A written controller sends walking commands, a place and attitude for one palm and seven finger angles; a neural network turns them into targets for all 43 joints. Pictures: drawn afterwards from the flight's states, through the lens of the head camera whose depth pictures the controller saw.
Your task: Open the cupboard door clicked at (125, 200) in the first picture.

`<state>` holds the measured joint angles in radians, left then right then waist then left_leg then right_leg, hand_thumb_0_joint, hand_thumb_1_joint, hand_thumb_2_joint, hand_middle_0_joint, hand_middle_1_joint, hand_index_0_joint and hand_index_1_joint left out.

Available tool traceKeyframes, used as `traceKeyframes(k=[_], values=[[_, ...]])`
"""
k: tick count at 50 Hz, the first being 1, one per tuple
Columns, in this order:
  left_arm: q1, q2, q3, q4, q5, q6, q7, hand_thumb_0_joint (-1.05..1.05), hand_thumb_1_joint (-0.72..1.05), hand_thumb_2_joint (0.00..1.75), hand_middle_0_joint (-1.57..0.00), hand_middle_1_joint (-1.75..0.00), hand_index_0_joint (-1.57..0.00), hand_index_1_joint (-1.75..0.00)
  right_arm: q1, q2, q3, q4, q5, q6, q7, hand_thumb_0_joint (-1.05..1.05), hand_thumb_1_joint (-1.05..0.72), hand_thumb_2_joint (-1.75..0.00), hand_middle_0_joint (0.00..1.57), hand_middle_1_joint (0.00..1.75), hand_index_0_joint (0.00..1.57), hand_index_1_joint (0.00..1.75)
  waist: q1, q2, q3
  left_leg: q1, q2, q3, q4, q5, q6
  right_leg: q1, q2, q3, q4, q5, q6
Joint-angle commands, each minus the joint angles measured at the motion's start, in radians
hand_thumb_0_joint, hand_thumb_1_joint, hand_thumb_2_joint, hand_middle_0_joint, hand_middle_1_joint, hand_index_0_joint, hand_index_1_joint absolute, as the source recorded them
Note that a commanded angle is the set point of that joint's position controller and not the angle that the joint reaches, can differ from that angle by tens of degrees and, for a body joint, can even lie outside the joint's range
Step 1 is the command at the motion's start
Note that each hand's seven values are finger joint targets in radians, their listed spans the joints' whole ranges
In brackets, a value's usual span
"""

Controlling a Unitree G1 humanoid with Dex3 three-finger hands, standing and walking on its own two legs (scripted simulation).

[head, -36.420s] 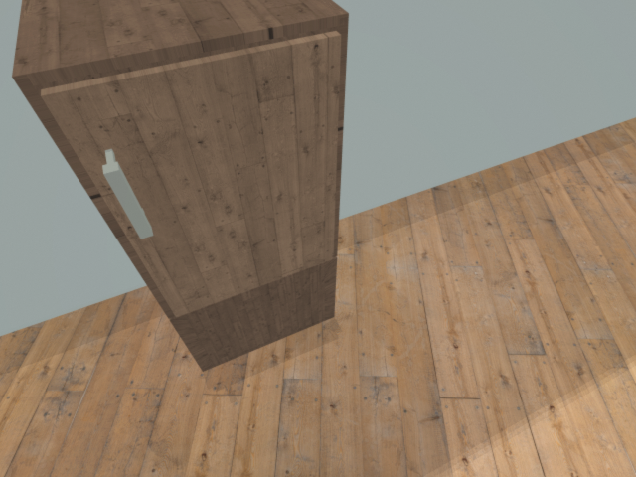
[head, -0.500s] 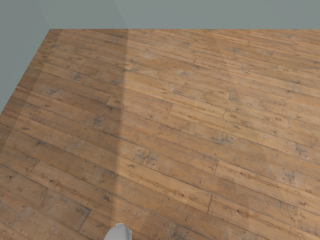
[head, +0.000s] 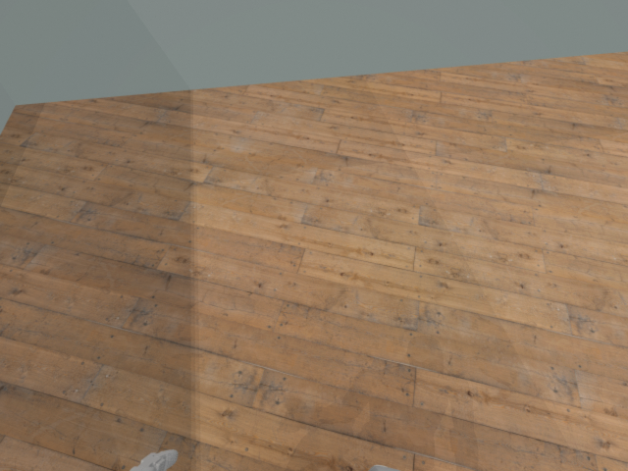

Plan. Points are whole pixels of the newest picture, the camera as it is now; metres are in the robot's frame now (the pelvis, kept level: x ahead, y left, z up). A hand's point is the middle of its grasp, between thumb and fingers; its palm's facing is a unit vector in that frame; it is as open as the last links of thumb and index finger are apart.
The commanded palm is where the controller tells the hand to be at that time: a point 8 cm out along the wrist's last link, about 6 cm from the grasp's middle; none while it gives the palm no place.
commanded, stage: turn to face it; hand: left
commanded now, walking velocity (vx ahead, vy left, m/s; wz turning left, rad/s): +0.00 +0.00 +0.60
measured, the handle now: out of the picture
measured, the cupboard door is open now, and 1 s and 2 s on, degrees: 39 39 39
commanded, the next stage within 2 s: none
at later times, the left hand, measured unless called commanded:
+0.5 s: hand (158, 470) +0.15 +0.22 -0.15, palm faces +0.30 -0.92 -0.24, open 7.3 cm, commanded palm none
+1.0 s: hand out of the picture +0.03 +0.14 -0.17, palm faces +0.64 -0.73 -0.24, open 7.3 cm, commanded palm none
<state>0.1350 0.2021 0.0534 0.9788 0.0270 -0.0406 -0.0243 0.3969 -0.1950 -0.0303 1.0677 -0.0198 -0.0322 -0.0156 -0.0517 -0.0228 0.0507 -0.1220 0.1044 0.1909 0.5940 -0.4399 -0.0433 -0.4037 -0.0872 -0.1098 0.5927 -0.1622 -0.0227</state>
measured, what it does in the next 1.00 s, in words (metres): walks ahead, turning left: left foot, then right foot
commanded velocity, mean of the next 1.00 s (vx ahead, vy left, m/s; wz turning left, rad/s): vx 0.00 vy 0.00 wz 0.60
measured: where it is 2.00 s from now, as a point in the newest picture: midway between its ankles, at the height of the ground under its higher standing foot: outside the picture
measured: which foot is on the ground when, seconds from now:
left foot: down 0.00-0.00, up 0.02-0.24, down 0.26-0.58, up 0.60-0.96, down 0.98-1.00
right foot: down 0.00-0.26, up 0.28-0.58, down 0.60-0.98, up 1.00-1.00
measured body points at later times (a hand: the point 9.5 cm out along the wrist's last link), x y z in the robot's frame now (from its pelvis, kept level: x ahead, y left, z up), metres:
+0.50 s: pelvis +0.10 +0.00 +0.01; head +0.14 +0.01 +0.46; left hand +0.14 +0.27 -0.13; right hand +0.20 -0.23 -0.14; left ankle +0.07 +0.11 -0.72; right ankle +0.12 -0.13 -0.68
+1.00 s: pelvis +0.13 -0.04 +0.00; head +0.18 +0.00 +0.45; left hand +0.00 +0.18 -0.15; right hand +0.41 -0.15 -0.13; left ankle +0.06 +0.05 -0.73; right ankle +0.17 -0.13 -0.72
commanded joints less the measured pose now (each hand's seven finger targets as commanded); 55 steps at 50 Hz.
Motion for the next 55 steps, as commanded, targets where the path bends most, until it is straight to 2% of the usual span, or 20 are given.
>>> traceKeyframes(k=[1, 2, 6, 11, 12, 13, 14, 20, 27, 28, 29, 30, 33, 36, 43, 47, 48, 49, 50, 55], values=[[0.261, 0.203, 0.036, 0.048, -0.008, -0.016, 0.038, 0.00, 0.90, 0.90, -0.20, -0.30, -0.20, -0.30, -0.054, -0.028, -0.014, -0.072, 0.017, 0.014, -0.005, 0.00, -0.90, -0.90, 0.20, 0.30, 0.20, 0.30, 0.141, -0.210, -0.147, -0.436, -0.027, -0.137, 0.510, -0.230, 0.008, 0.453, -0.395, 0.357, -0.245, 0.437, -0.200], [0.205, 0.180, 0.032, 0.034, -0.008, -0.010, 0.046, 0.00, 0.90, 0.90, -0.20, -0.30, -0.20, -0.30, -0.068, -0.044, -0.018, -0.074, 0.017, 0.021, -0.008, 0.00, -0.90, -0.90, 0.20, 0.30, 0.20, 0.30, 0.120, -0.273, -0.124, -0.465, -0.006, -0.163, 0.566, -0.187, 0.002, 0.418, -0.389, 0.319, -0.241, 0.461, -0.194], [0.012, 0.121, 0.028, -0.038, -0.002, 0.014, 0.057, 0.00, 0.90, 0.90, -0.20, -0.30, -0.20, -0.30, -0.018, 0.003, -0.017, -0.052, 0.010, 0.057, 0.012, 0.00, -0.90, -0.90, 0.20, 0.30, 0.20, 0.30, 0.022, -0.136, -0.069, -0.287, 0.023, -0.131, 0.394, -0.051, -0.001, 0.130, -0.317, 0.027, -0.260, 0.203, -0.100], [0.014, 0.111, 0.039, -0.056, -0.017, 0.034, 0.047, 0.00, 0.90, 0.90, -0.20, -0.30, -0.20, -0.30, 0.050, -0.028, -0.026, -0.064, -0.005, 0.054, 0.029, 0.00, -0.90, -0.90, 0.20, 0.30, 0.20, 0.30, -0.006, 0.025, -0.074, -0.097, -0.030, -0.079, -0.067, 0.259, 0.012, 0.074, -0.225, -0.100, -0.020, -0.063, 0.002], [0.045, 0.058, 0.036, -0.079, -0.024, 0.045, 0.042, 0.00, 0.90, 0.90, -0.20, -0.30, -0.20, -0.30, 0.077, -0.118, -0.047, -0.082, -0.014, 0.043, 0.025, 0.00, -0.90, -0.90, 0.20, 0.30, 0.20, 0.30, -0.012, 0.307, -0.092, -0.063, 0.152, -0.384, -0.194, 0.431, 0.101, -0.048, -0.106, -0.133, 0.173, -0.289, 0.072], [-0.008, 0.032, 0.024, -0.124, -0.024, 0.051, 0.043, 0.00, 0.90, 0.90, -0.20, -0.30, -0.20, -0.30, 0.109, -0.202, -0.067, -0.094, -0.022, 0.041, 0.009, 0.00, -0.90, -0.90, 0.20, 0.30, 0.20, 0.30, -0.052, 0.409, -0.100, -0.053, 0.330, -0.637, -0.274, 0.592, 0.234, -0.155, -0.013, -0.051, 0.382, -0.532, 0.099], [-0.072, 0.046, 0.018, -0.153, -0.013, 0.054, 0.042, 0.00, 0.90, 0.90, -0.20, -0.30, -0.20, -0.30, 0.112, -0.202, -0.068, -0.096, -0.022, 0.040, -0.005, 0.00, -0.90, -0.90, 0.20, 0.30, 0.20, 0.30, -0.055, 0.255, -0.093, -0.065, 0.336, -0.659, -0.271, 0.543, 0.271, -0.191, -0.009, 0.039, 0.516, -0.480, 0.086], [-0.043, 0.041, 0.027, -0.112, -0.019, 0.046, 0.037, 0.00, 0.90, 0.90, -0.20, -0.30, -0.20, -0.30, -0.031, -0.165, -0.062, -0.129, -0.010, 0.019, -0.022, 0.00, -0.90, -0.90, 0.20, 0.30, 0.20, 0.30, 0.004, 0.193, -0.164, 0.068, 0.170, -0.377, -0.143, 0.937, 0.196, -0.197, 0.013, 0.100, 0.461, -0.293, 0.109], [0.093, 0.076, 0.035, -0.108, -0.020, 0.045, 0.039, 0.00, 0.90, 0.90, -0.20, -0.30, -0.20, -0.30, -0.206, -0.212, -0.085, -0.195, -0.006, 0.058, 0.001, 0.00, -0.90, -0.90, 0.20, 0.30, 0.20, 0.30, 0.073, 0.180, -0.102, -0.217, 0.087, -0.402, -0.123, 0.499, 0.138, 0.201, 0.078, 0.032, -0.057, -0.085, 0.087], [0.136, 0.130, 0.046, -0.104, -0.011, 0.034, 0.045, 0.00, 0.90, 0.90, -0.20, -0.30, -0.20, -0.30, -0.219, -0.178, -0.083, -0.209, 0.003, 0.060, 0.008, 0.00, -0.90, -0.90, 0.20, 0.30, 0.20, 0.30, 0.094, 0.044, -0.108, -0.329, 0.013, -0.354, -0.036, 0.312, 0.084, 0.337, -0.015, 0.114, -0.203, -0.022, 0.065], [0.171, 0.236, 0.066, -0.107, 0.005, 0.024, 0.056, 0.00, 0.90, 0.90, -0.20, -0.30, -0.20, -0.30, -0.221, -0.107, -0.071, -0.237, 0.011, 0.062, 0.018, 0.00, -0.90, -0.90, 0.20, 0.30, 0.20, 0.30, 0.109, -0.273, -0.116, -0.497, -0.146, -0.184, 0.212, -0.062, 0.002, 0.421, -0.299, 0.408, -0.311, 0.057, -0.036], [0.166, 0.265, 0.058, -0.117, -0.001, 0.029, 0.054, 0.00, 0.90, 0.90, -0.20, -0.30, -0.20, -0.30, -0.240, -0.130, -0.078, -0.248, 0.003, 0.067, 0.023, 0.00, -0.90, -0.90, 0.20, 0.30, 0.20, 0.30, 0.116, -0.278, -0.102, -0.482, -0.130, -0.204, 0.474, -0.212, 0.007, 0.297, -0.429, 0.454, -0.326, 0.093, -0.132], [0.039, 0.151, 0.027, -0.146, -0.006, 0.026, 0.061, 0.00, 0.90, 0.90, -0.20, -0.30, -0.20, -0.30, -0.261, -0.125, -0.074, -0.213, -0.002, 0.091, 0.032, 0.00, -0.90, -0.90, 0.20, 0.30, 0.20, 0.30, 0.039, -0.187, -0.030, -0.472, -0.057, -0.221, 0.686, -0.025, -0.014, 0.173, -0.275, 0.234, -0.274, 0.194, -0.104], [0.075, 0.144, 0.027, -0.142, -0.001, 0.018, 0.062, 0.00, 0.90, 0.90, -0.20, -0.30, -0.20, -0.30, -0.277, -0.092, -0.059, -0.210, 0.004, 0.093, 0.041, 0.00, -0.90, -0.90, 0.20, 0.30, 0.20, 0.30, 0.046, -0.160, -0.074, -0.428, -0.066, -0.164, 0.512, -0.008, -0.028, 0.275, -0.236, 0.091, -0.216, 0.424, -0.082], [0.158, 0.206, 0.047, -0.110, 0.003, 0.020, 0.056, 0.00, 0.90, 0.90, -0.20, -0.30, -0.20, -0.30, -0.358, -0.079, -0.041, -0.249, 0.011, 0.083, 0.047, 0.00, -0.90, -0.90, 0.20, 0.30, 0.20, 0.30, 0.094, -0.174, -0.108, -0.323, -0.089, -0.083, 0.180, -0.015, -0.009, 0.390, -0.287, 0.030, -0.151, 0.540, -0.092], [0.120, 0.211, 0.059, -0.112, -0.009, 0.027, 0.046, 0.00, 0.90, 0.90, -0.20, -0.30, -0.20, -0.30, -0.261, -0.127, -0.053, -0.237, 0.005, 0.070, 0.043, 0.00, -0.90, -0.90, 0.20, 0.30, 0.20, 0.30, 0.027, -0.100, -0.140, -0.064, -0.087, -0.078, -0.117, 0.197, 0.025, 0.252, -0.277, -0.062, 0.019, 0.392, -0.013], [0.114, 0.179, 0.057, -0.133, -0.014, 0.032, 0.041, 0.00, 0.90, 0.90, -0.20, -0.30, -0.20, -0.30, -0.189, -0.209, -0.075, -0.226, -0.004, 0.061, 0.039, 0.00, -0.90, -0.90, 0.20, 0.30, 0.20, 0.30, -0.013, 0.087, -0.197, 0.117, 0.064, -0.264, -0.190, 0.410, 0.092, 0.072, -0.207, -0.112, 0.209, 0.150, 0.049], [0.066, 0.118, 0.030, -0.178, -0.017, 0.034, 0.034, 0.00, 0.90, 0.90, -0.20, -0.30, -0.20, -0.30, -0.132, -0.309, -0.101, -0.222, -0.007, 0.062, 0.032, 0.00, -0.90, -0.90, 0.20, 0.30, 0.20, 0.30, -0.052, 0.351, -0.199, 0.226, 0.315, -0.576, -0.207, 0.793, 0.238, -0.190, -0.067, -0.088, 0.436, -0.466, 0.112], [0.003, 0.134, 0.029, -0.217, -0.007, 0.049, 0.040, 0.00, 0.90, 0.90, -0.20, -0.30, -0.20, -0.30, -0.085, -0.325, -0.102, -0.203, -0.005, 0.070, 0.023, 0.00, -0.90, -0.90, 0.20, 0.30, 0.20, 0.30, -0.066, 0.213, -0.167, 0.151, 0.360, -0.573, -0.196, 0.790, 0.304, -0.227, -0.052, 0.033, 0.534, -0.491, 0.104], [0.051, 0.122, 0.041, -0.144, -0.009, 0.067, 0.032, 0.00, 0.90, 0.90, -0.20, -0.30, -0.20, -0.30, -0.253, -0.230, -0.077, -0.239, -0.005, 0.050, 0.000, 0.00, -0.90, -0.90, 0.20, 0.30, 0.20, 0.30, 0.036, 0.176, -0.106, -0.021, 0.137, -0.388, -0.213, 0.612, 0.198, -0.159, -0.016, 0.098, 0.543, -0.266, 0.110]])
